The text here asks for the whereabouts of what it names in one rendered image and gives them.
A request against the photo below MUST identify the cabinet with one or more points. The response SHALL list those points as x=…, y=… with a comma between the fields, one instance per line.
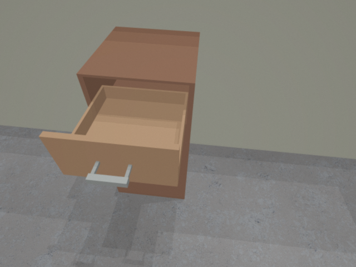
x=155, y=59

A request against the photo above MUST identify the handle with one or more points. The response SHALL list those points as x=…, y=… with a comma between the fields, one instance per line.
x=118, y=181

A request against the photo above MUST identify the drawer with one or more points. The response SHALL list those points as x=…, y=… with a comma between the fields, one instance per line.
x=125, y=126

